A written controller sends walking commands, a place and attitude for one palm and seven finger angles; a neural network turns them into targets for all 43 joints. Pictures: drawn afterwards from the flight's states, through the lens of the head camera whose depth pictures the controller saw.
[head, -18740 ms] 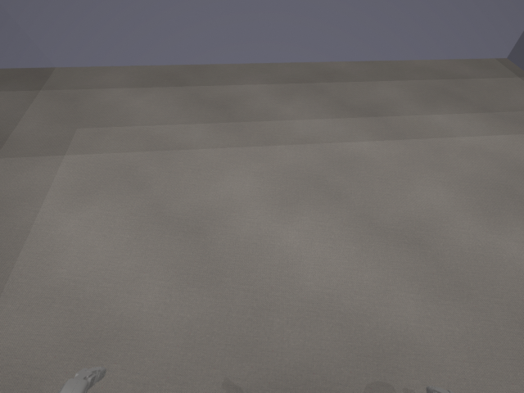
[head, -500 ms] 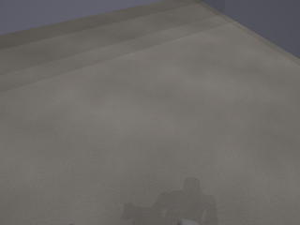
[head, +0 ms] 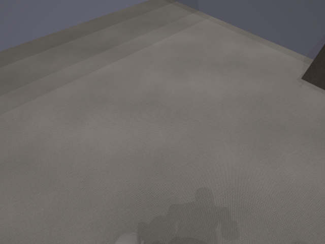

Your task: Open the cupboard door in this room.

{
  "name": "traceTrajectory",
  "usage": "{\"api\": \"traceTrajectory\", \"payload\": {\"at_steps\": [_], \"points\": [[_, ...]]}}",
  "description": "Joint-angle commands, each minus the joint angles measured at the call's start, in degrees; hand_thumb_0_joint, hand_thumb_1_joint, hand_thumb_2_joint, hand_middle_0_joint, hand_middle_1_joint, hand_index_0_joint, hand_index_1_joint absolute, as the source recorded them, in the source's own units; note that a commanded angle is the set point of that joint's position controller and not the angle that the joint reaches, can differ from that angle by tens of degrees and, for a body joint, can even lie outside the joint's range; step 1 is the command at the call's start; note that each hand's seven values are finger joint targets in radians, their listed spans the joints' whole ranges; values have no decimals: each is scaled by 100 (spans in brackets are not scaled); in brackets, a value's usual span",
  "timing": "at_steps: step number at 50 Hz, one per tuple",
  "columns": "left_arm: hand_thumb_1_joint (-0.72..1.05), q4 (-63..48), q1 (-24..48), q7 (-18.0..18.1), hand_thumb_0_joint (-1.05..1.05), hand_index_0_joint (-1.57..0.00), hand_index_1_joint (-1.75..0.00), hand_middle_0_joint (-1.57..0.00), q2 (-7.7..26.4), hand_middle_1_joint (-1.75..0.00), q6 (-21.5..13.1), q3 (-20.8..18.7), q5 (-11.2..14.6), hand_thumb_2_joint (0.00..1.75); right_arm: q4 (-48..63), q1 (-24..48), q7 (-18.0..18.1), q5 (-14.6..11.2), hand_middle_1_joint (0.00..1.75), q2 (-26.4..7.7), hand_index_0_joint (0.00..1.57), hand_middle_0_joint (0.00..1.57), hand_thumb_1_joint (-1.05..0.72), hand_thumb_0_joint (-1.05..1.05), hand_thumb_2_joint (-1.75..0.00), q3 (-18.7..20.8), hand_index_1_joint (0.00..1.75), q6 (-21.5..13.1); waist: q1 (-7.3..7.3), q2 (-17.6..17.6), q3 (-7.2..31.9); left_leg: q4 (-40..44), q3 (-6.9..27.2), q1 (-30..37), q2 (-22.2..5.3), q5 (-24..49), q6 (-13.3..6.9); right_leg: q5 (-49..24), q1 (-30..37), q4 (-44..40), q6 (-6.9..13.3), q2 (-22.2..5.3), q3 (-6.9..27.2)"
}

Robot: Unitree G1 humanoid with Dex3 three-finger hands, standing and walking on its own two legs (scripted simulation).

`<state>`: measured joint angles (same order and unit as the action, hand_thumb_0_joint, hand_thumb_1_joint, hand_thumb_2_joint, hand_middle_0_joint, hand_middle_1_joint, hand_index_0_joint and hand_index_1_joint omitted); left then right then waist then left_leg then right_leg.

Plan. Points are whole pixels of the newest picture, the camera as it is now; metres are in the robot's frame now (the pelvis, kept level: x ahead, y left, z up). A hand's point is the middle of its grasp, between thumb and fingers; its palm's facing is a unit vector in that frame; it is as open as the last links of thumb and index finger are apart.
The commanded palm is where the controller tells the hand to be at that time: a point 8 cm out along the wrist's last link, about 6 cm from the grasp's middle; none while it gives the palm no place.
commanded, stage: turn or walk to find it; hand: left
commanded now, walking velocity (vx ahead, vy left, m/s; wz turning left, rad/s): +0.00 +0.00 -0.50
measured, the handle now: out of the picture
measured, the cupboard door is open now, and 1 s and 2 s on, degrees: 0 0 0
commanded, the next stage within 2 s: none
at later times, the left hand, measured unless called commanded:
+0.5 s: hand out of the picture +0.08 +0.24 -0.16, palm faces -0.21 -0.95 -0.23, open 7.3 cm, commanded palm none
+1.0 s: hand out of the picture +0.10 +0.11 -0.16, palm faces -0.40 -0.89 -0.21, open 7.3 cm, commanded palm none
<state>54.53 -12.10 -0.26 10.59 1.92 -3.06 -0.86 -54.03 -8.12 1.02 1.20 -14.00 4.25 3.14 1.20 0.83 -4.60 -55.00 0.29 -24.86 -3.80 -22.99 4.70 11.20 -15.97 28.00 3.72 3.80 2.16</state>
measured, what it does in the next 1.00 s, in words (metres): steps on the spot, turning right: left foot, then right foot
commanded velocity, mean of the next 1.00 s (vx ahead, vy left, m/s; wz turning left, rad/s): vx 0.22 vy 0.00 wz -0.44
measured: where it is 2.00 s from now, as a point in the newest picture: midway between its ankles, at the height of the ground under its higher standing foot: (217, 213)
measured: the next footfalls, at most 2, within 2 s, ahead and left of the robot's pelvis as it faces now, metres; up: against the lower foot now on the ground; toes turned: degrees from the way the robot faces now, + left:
left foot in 0.14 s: +0.03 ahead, +0.14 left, +0.00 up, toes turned -2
right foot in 0.64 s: -0.04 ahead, -0.11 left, +0.00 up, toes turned -28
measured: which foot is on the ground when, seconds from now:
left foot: up 0.00-0.12, down 0.14-0.64, up 0.66-1.00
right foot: down 0.00-0.16, up 0.18-0.62, down 0.64-1.00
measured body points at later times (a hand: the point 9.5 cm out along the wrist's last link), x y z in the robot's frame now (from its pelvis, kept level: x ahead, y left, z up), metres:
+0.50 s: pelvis -0.03 +0.04 +0.00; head +0.00 +0.04 +0.45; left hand +0.09 +0.29 -0.15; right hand -0.05 -0.21 -0.14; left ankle -0.01 +0.14 -0.74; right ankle -0.09 -0.10 -0.67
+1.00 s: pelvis +0.04 -0.06 +0.01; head +0.05 -0.09 +0.45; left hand +0.12 +0.16 -0.14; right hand -0.01 -0.32 -0.15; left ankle +0.23 +0.03 -0.65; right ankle -0.07 -0.09 -0.74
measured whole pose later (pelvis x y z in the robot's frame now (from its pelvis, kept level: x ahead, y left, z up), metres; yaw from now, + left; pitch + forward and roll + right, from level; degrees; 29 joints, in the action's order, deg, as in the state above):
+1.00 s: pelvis +0.04 -0.06 +0.01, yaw -29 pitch -1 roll +0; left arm 61.5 -22.3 0.0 8.1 -3.3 -1.5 -0.6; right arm -55.6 -10.2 -1.6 2.0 -13.7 4.4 0.7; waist 0.6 2.5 -3.6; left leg -58.7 -2.1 -38.4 -8.2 -7.9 5.0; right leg 17.5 1.3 17.5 3.9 3.1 -0.1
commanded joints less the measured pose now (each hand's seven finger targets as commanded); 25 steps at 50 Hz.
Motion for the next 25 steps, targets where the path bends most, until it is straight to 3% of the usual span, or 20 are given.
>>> {"api": "traceTrajectory", "payload": {"at_steps": [1, 2, 4, 5, 6, 7, 8, 9, 10, 11, 13, 14, 16, 19, 21, 23, 25], "points": [[90, -339, -162, 90, 0, -20, -30, -20, 1325, -30, -104, -339, -53, 90, 522, 112, 60, -69, 30, -413, 20, 20, -90, 0, -90, 30, 30, -169, 99, -881, 693, 715, 16, -54, 97, -235, -103, -1133, 722, -903, 746, -1626, 2115], [90, -350, -119, 88, 0, -20, -30, -20, 1343, -30, -92, -343, -55, 90, 533, 71, 68, -84, 30, -413, 20, 20, -90, 0, -90, 18, 30, -187, 87, -907, 735, 985, 14, 130, 141, -281, -143, -1212, 660, -864, 741, -1597, 2171], [90, -375, 70, 92, 0, -20, -30, -20, 1343, -30, -62, -343, -48, 90, 444, -235, 93, -121, 30, -360, 20, 20, -90, 0, -90, 10, 30, -236, -70, -859, 841, 1893, -42, 748, 237, -42, -208, -1381, 421, -658, 589, -1456, 2185], [90, -381, 167, 84, 0, -20, -30, -20, 1336, -30, -41, -335, -19, 90, 374, -465, 110, -132, 30, -374, 20, 20, -90, 0, -90, 11, 30, -258, -183, -884, 908, 2474, -95, 1288, 291, 383, -244, -1219, 129, -524, 419, -1331, 2122], [90, -423, 263, 81, 0, -20, -30, -20, 1236, -30, -23, -309, 18, 90, 296, -728, 136, -137, 30, -486, 20, 20, -90, 0, -90, 26, 30, -306, -323, -638, 967, 3130, -24, 2098, 127, 816, -304, -783, -464, -254, 176, -1081, 1915], [90, -499, 200, 52, 0, -20, -30, -20, 959, -30, 3, -253, 67, 90, 306, -845, 156, -97, 30, -836, 20, 20, -90, 0, -90, 77, 30, -365, -392, 412, 1052, 3847, 992, 2705, -827, 469, -591, 286, -1325, 551, -141, -432, 1339], [90, -530, 131, -2, 0, -20, -30, -20, 769, -30, 12, -210, 57, 90, 461, -610, 140, -56, 30, -1259, 20, 20, -90, 0, -90, 173, 30, -323, -290, 1762, 744, 4240, 2064, 2511, -2038, 789, -939, 1970, -2006, 1901, -455, 83, 405], [90, -543, 233, -3, 0, -20, -30, -20, 939, -30, 73, -266, -20, 90, 564, -444, 129, -19, 30, -1307, 20, 20, -90, 0, -90, 154, 30, -275, -316, 1348, 419, 4264, 1946, 1589, -2381, 755, -1270, 2135, -1795, 2881, -553, -157, 308], [90, -407, 101, -2, 0, -20, -30, -20, 1059, -30, 161, -348, -92, 90, 589, -58, 147, -11, 30, -934, 20, 20, -90, 0, -90, 67, 30, -293, -104, 1316, 170, 4419, 1520, 1062, -1965, 505, -1095, 1714, -1668, 3412, -646, -245, 418], [90, -320, 43, -52, 0, -20, -30, -20, 1096, -30, 184, -403, -104, 90, 684, 225, 159, -5, 30, -807, 20, 20, -90, 0, -90, 20, 30, -295, 40, 1115, -11, 4379, 1107, 771, -1635, 445, -1018, 1456, -1535, 3840, -673, -252, 325], [90, -226, -200, -130, 0, -20, -30, -20, 946, -30, 152, -388, -94, 90, 709, 270, 148, -5, 30, -676, 20, 20, -90, 0, -90, -2, 30, -344, 143, 756, 118, 4104, 391, 1033, -1247, 1086, -958, 1026, -1660, 4223, -728, -332, 98], [90, -212, -187, -131, 0, -20, -30, -20, 888, -30, 157, -367, -82, 90, 671, 125, 135, 2, 30, -682, 20, 20, -90, 0, -90, 20, 30, -357, 83, 639, 164, 4004, 205, 1257, -1171, 1331, -979, 909, -1708, 4355, -770, -341, 40], [90, -252, -75, -129, 0, -20, -30, -20, 792, -30, 135, -314, -55, 90, 540, -265, 131, -16, 30, -660, 20, 20, -90, 0, -90, 62, 30, -386, -59, 604, 408, 3806, 131, 1923, -1256, 1988, -1137, 893, -1970, 4158, -854, -447, -38], [90, -373, 290, -123, 0, -20, -30, -20, 682, -30, 118, -256, -35, 90, 360, -732, 117, -8, 30, -656, 20, 20, -90, 0, -90, 106, 30, -401, -256, 683, 419, 3634, 89, 2269, -1452, 2825, -1303, 1149, -1926, 3614, -896, -599, -174], [90, -436, 452, -147, 0, -20, -30, -20, 597, -30, 121, -214, -26, 90, 270, -915, 86, 12, 30, -725, 20, 20, -90, 0, -90, 147, 30, -409, -337, 797, 482, 3716, 38, 2398, -1602, 2301, -1336, 1238, -1828, 3133, -870, -721, -301], [90, -525, 751, -196, 0, -20, -30, -20, 582, -30, 94, -190, -47, 90, 172, -1117, 59, 37, 30, -760, 20, 20, -90, 0, -90, 173, 30, -423, -483, 886, 414, 3949, 152, 2363, -1722, 1097, -1323, 1357, -1742, 2643, -807, -788, -440], [90, -576, 926, -241, 0, -20, -30, -20, 550, -30, 58, -169, -55, 90, 103, -1159, 32, 60, 30, -824, 20, 20, -90, 0, -90, 190, 30, -430, -520, 943, 304, 4090, 120, 2110, -1811, 265, -1269, 1468, -1466, 2090, -723, -822, -568]]}}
